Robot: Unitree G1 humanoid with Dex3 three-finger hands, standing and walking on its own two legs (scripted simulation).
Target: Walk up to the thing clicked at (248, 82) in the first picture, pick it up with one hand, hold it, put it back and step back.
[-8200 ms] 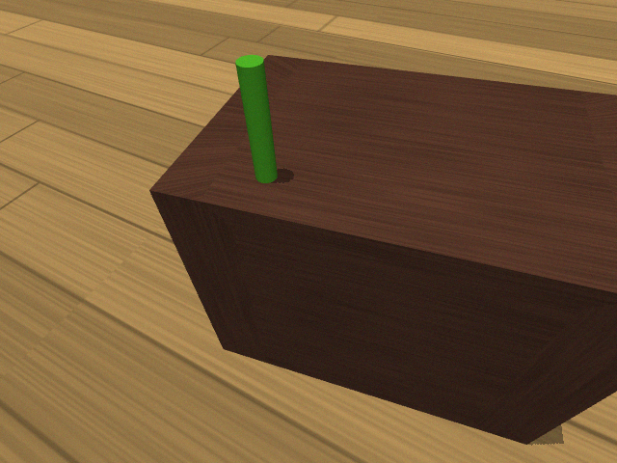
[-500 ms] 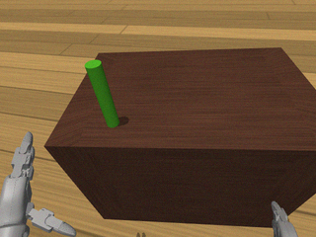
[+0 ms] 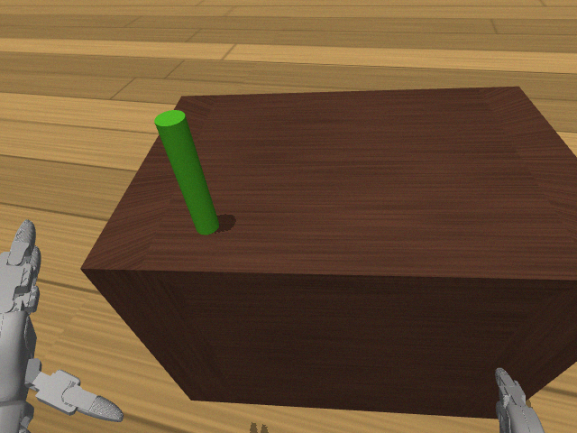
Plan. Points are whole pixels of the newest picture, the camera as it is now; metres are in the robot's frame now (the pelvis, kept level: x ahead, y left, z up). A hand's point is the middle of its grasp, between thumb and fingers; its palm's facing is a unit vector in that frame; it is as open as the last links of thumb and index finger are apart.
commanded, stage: go down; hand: left
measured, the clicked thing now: (191, 179) +0.48 +0.22 +0.10
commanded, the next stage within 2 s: none
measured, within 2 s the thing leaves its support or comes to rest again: neither
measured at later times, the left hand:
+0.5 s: hand (61, 251) +0.28 +0.32 +0.15, palm faces +0.25 -0.95 -0.19, open 17.4 cm
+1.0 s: hand (41, 233) +0.31 +0.36 +0.16, palm faces +0.21 -0.98 -0.01, open 17.6 cm
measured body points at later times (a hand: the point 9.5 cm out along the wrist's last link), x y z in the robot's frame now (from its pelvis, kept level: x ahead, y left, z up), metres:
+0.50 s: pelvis +0.01 +0.00 +0.00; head +0.00 +0.00 +0.44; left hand +0.27 +0.37 +0.16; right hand +0.17 -0.25 -0.08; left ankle +0.02 +0.14 -0.74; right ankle -0.01 -0.13 -0.74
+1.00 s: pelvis +0.00 +0.01 -0.01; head -0.01 +0.01 +0.44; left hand +0.29 +0.41 +0.16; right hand +0.16 -0.25 -0.08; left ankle +0.02 +0.14 -0.74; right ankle -0.01 -0.13 -0.74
